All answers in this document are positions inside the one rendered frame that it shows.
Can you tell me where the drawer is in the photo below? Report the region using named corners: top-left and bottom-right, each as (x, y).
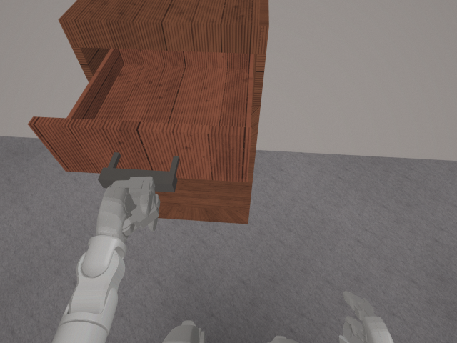
top-left (28, 49), bottom-right (254, 182)

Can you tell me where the robot right hand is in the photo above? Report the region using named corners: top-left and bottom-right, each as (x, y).
top-left (339, 291), bottom-right (393, 343)

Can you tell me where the cabinet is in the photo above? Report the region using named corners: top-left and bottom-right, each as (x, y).
top-left (59, 0), bottom-right (269, 224)

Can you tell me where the robot left shin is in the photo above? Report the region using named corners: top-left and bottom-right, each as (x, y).
top-left (182, 320), bottom-right (196, 326)

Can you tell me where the left robot thigh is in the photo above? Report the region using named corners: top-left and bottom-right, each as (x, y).
top-left (162, 325), bottom-right (205, 343)

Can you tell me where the left robot forearm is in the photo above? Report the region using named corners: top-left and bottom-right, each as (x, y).
top-left (52, 235), bottom-right (127, 343)

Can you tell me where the robot left hand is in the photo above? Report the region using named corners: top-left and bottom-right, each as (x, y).
top-left (96, 177), bottom-right (160, 243)

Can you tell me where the handle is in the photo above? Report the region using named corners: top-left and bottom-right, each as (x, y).
top-left (98, 152), bottom-right (179, 192)

